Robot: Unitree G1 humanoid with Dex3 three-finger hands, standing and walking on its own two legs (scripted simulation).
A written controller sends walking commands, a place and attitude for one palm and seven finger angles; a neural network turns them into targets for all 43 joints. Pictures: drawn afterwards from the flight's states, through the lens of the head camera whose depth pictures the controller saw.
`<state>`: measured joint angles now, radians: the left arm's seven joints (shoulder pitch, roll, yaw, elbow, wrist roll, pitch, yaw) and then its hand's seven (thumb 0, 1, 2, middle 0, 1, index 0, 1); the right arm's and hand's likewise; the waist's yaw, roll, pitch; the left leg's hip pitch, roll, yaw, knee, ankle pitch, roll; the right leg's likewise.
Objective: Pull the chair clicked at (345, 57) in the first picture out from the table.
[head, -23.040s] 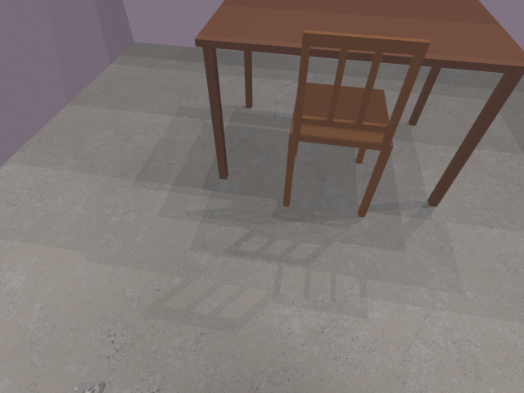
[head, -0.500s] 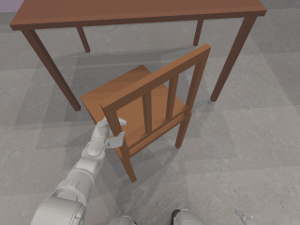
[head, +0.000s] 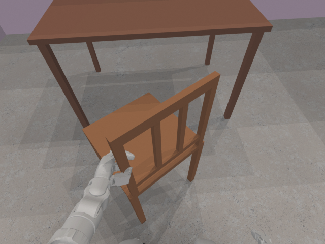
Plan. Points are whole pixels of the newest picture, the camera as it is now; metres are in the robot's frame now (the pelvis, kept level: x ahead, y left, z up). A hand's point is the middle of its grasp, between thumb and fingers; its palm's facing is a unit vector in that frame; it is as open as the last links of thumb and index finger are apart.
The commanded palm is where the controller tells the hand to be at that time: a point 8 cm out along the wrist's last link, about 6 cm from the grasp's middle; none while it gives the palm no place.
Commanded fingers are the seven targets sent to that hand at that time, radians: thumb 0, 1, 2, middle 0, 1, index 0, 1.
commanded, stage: stop walking, hand still on the chair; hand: left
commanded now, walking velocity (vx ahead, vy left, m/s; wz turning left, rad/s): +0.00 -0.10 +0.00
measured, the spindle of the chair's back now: (157, 146) +0.42 +0.03 -0.09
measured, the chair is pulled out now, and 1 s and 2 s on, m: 0.49 0.52 0.52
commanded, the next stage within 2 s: open the thumb and straighten the fingers in 0.62 s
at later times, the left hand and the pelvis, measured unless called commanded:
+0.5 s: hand (122, 183) +0.28 +0.12 -0.05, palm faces -0.05 -0.97 -0.23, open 6.0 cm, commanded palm +0.27 +0.17 -0.03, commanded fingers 0.00 0.90 0.90 -0.50 -1.45 -0.50 -1.45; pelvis +0.05 -0.01 +0.01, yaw +0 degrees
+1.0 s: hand (118, 179) +0.29 +0.13 -0.05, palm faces -0.08 -0.97 -0.21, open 9.1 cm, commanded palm +0.27 +0.18 -0.03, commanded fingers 0.00 -0.55 0.20 -0.38 -1.09 -0.38 -1.09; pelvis +0.05 -0.01 -0.01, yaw +1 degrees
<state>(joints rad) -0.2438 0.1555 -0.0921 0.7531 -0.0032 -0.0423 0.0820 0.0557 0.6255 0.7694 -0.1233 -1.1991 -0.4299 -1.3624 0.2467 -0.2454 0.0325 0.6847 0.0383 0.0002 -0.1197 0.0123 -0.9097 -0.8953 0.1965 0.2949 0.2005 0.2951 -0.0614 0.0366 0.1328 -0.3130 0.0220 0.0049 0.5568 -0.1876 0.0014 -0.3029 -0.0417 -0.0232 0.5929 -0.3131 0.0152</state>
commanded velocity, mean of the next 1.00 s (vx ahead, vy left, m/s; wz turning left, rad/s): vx -0.05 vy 0.00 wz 0.00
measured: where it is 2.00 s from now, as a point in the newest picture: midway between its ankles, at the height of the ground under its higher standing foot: outside the picture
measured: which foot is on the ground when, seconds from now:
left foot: down 0.00-1.00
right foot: down 0.00-1.00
